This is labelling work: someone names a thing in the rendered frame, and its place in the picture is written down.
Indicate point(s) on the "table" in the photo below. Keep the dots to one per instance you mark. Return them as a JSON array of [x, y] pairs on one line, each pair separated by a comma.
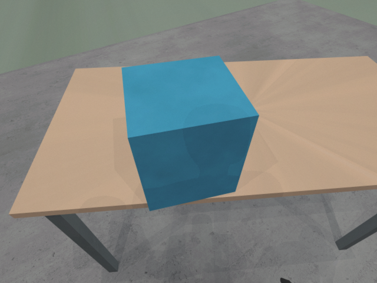
[[316, 133]]

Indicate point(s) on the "carton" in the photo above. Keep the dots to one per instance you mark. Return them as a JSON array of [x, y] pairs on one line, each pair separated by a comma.
[[189, 126]]

